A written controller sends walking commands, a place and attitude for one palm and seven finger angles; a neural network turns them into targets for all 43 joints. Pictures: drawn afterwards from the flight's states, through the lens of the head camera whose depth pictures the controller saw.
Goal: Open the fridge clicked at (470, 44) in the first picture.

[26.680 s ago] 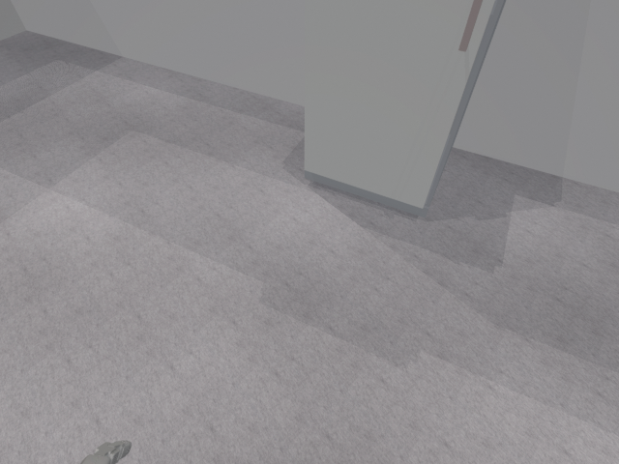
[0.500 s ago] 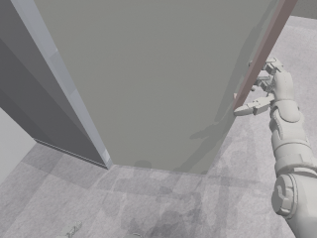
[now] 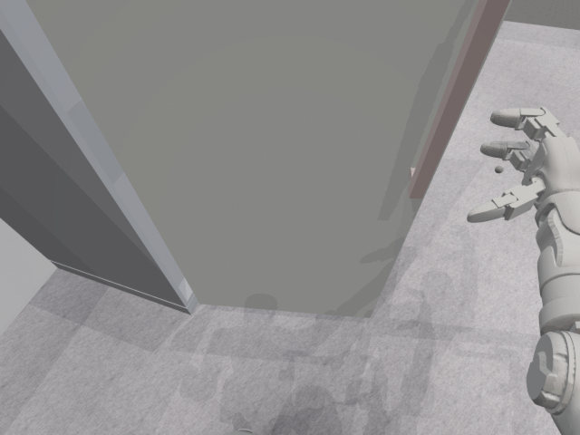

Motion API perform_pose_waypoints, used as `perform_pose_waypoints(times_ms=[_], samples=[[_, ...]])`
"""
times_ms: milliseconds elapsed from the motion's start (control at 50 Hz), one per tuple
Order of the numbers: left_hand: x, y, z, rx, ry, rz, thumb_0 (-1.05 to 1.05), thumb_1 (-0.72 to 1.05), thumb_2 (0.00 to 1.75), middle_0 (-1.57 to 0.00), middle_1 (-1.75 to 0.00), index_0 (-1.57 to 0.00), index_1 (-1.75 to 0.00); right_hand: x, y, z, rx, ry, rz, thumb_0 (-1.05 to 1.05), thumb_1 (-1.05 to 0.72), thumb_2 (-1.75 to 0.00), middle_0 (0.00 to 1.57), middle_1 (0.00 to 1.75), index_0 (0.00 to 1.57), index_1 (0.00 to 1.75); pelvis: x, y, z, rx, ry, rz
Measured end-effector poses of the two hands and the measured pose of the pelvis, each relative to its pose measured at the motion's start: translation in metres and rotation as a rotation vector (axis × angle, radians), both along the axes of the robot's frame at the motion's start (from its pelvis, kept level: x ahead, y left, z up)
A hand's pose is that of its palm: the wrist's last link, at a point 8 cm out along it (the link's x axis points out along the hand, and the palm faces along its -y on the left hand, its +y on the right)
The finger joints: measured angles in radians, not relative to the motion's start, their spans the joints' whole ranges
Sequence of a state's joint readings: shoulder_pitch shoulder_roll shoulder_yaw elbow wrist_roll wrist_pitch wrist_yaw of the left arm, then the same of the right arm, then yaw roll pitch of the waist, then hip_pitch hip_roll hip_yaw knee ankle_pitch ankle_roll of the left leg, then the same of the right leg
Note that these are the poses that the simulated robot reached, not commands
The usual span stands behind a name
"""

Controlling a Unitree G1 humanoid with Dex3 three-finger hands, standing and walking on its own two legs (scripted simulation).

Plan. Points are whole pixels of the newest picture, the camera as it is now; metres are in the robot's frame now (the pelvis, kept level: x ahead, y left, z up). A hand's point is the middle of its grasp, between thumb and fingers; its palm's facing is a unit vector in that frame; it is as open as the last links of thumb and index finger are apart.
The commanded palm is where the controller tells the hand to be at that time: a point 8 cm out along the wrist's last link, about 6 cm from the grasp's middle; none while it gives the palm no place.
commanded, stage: slip the hand off the handle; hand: right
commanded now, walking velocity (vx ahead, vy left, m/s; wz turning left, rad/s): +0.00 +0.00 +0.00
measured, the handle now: (444, 105) +0.52 -0.13 +0.18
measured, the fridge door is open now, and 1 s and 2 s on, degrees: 76 76 76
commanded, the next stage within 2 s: draw the hand back to the body in 0.60 s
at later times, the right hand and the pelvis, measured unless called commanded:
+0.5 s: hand (525, 231) +0.37 -0.23 +0.12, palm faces +0.04 +0.99 -0.15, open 14.6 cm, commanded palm +0.33 -0.26 +0.14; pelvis +0.00 +0.01 +0.00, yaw -2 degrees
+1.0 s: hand (550, 263) +0.31 -0.22 +0.15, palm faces +0.04 +1.00 +0.00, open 14.6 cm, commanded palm +0.27 -0.27 +0.15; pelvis +0.00 +0.02 +0.01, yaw -1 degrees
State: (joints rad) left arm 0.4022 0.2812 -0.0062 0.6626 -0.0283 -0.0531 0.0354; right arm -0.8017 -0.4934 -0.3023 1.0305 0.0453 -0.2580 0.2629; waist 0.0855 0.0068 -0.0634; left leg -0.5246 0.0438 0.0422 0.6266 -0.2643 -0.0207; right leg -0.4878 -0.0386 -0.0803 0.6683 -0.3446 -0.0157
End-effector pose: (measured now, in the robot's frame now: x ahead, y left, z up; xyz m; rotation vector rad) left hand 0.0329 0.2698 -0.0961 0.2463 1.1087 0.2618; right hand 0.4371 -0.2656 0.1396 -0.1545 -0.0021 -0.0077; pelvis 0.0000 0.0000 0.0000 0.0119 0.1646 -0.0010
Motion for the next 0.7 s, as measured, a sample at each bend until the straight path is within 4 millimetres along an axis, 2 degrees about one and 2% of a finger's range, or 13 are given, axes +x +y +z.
perform_pose_waypoints(times_ms=[160,360,500,600,700], samples=[[0.021,-0.008,0.001,-0.028,-0.067,-0.011,0.01,0.91,0.90,-0.20,-0.30,-0.20,-0.30,-0.023,0.001,-0.012,0.003,0.005,-0.002,-0.02,0.54,-0.20,0.25,1.15,0.26,1.15,0.003,-0.001,0.001,0.001,-0.021,0.009],[0.078,-0.015,0.013,-0.045,-0.227,-0.094,0.01,0.91,0.90,-0.20,-0.30,-0.20,-0.30,-0.070,-0.009,-0.007,-0.002,-0.009,-0.026,-0.02,0.54,-0.20,0.25,1.15,0.26,1.15,0.003,0.004,0.004,0.001,-0.072,-0.008],[0.113,-0.018,0.025,-0.035,-0.326,-0.165,0.01,0.91,0.90,-0.20,-0.30,-0.20,-0.30,-0.095,-0.013,-0.009,0.008,0.000,-0.035,-0.02,0.55,-0.20,0.25,1.15,0.26,1.15,-0.001,0.008,0.004,-0.002,-0.094,-0.026],[0.126,-0.019,0.032,-0.035,-0.377,-0.189,0.01,0.91,0.90,-0.20,-0.30,-0.20,-0.30,-0.110,-0.011,-0.008,0.006,-0.013,-0.024,-0.02,0.54,-0.20,0.25,1.15,0.26,1.15,-0.002,0.011,0.005,-0.004,-0.106,-0.030],[0.129,-0.021,0.033,-0.041,-0.399,-0.199,0.01,0.91,0.90,-0.20,-0.30,-0.20,-0.30,-0.123,-0.011,-0.009,0.001,-0.009,-0.028,-0.02,0.55,-0.20,0.25,1.15,0.26,1.15,-0.002,0.013,0.005,-0.005,-0.118,-0.033]])
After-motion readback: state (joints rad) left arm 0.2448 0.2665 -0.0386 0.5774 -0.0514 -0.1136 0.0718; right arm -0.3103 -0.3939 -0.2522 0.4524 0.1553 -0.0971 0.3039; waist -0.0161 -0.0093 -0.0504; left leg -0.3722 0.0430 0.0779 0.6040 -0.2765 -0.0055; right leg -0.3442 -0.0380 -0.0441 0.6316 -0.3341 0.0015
